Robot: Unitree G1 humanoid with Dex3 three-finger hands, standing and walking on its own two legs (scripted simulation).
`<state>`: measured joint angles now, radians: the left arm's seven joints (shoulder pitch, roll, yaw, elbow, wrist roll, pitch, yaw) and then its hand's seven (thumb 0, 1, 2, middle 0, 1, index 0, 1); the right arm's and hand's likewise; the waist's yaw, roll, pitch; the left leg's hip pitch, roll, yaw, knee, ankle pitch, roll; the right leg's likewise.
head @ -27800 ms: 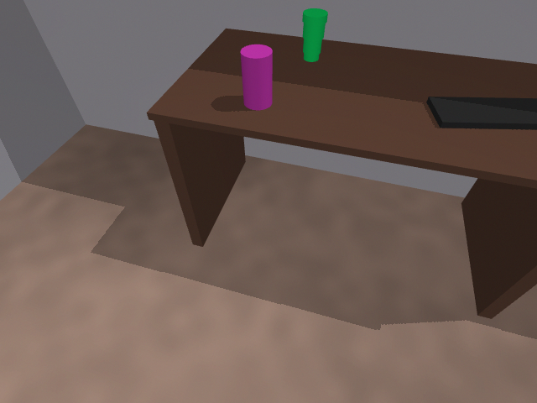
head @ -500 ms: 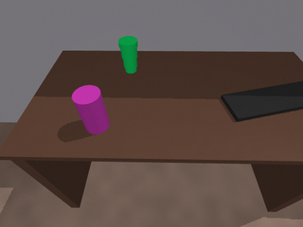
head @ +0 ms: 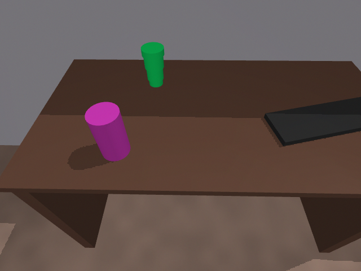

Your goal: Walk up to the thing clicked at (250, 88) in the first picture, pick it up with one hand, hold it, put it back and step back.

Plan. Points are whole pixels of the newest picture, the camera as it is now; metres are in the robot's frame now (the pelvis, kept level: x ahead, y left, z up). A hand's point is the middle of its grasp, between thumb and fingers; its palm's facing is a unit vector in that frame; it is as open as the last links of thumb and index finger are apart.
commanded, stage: stand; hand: left
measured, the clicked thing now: (110, 133) +0.46 +0.22 +0.01
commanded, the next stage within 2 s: step back in 0.86 s
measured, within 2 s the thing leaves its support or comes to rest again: neither
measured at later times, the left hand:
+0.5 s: hand out of the picture +0.07 +0.25 -0.15, palm faces -0.02 -0.94 -0.35, open 7.4 cm
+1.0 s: hand out of the picture +0.06 +0.27 -0.16, palm faces +0.00 -0.93 -0.37, open 7.4 cm
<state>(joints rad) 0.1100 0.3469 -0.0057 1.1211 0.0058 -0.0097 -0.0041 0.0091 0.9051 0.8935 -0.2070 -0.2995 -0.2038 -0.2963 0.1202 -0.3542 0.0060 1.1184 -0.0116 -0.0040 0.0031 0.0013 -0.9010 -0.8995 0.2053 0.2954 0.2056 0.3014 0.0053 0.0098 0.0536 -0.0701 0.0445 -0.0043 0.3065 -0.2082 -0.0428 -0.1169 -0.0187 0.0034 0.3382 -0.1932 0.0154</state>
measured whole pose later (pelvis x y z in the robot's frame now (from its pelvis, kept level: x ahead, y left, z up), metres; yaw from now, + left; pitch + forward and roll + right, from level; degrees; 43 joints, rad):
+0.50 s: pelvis -0.01 +0.00 +0.00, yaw +0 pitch -2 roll +0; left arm 0.12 0.35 0.00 1.12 0.01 -0.01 -0.01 0.01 0.91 0.89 -0.21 -0.30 -0.20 -0.30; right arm 0.13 -0.35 0.00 1.11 -0.01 0.00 0.00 0.00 -0.90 -0.90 0.21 0.30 0.21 0.30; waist 0.00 0.01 0.05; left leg -0.07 0.05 0.00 0.31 -0.20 -0.04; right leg -0.12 -0.02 0.01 0.34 -0.19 0.01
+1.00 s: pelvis -0.03 +0.00 -0.01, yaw +0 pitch -2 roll +0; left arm 0.08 0.36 0.04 1.03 0.00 0.02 0.00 0.01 0.90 0.89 -0.21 -0.30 -0.21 -0.30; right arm 0.09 -0.39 -0.03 1.05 0.01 0.03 0.01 0.00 -0.90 -0.90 0.21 0.30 0.21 0.30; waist 0.00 0.02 0.14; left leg -0.24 0.04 -0.02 0.57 -0.28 0.01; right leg -0.22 -0.02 0.00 0.45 -0.20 0.01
